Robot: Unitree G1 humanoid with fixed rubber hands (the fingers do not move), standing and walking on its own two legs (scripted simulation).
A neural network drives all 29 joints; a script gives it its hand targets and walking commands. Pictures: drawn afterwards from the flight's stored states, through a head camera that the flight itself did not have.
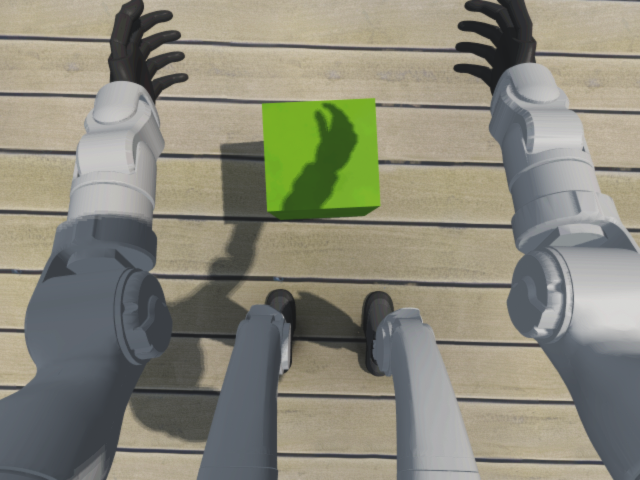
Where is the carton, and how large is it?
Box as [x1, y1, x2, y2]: [262, 98, 379, 219]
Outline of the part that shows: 374,98 262,103 267,211 280,219 364,215 379,206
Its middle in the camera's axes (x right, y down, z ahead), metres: +0.00 -0.16 +0.84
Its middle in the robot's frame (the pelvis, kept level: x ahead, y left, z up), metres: +0.51 +0.03 -0.52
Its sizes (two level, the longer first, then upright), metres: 0.210 0.200 0.250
